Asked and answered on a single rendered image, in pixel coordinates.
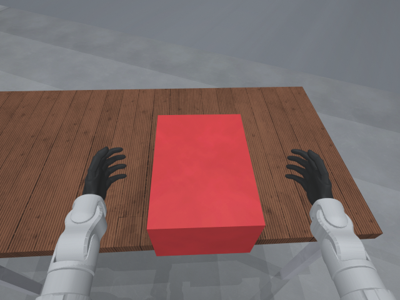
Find robot right forearm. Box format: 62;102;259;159
309;198;396;300

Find left robot hand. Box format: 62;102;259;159
82;146;127;200

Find right robot hand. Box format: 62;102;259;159
285;149;334;205

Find carton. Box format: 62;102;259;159
147;114;265;256

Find robot left forearm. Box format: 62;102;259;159
36;194;108;300

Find table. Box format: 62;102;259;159
0;87;383;296

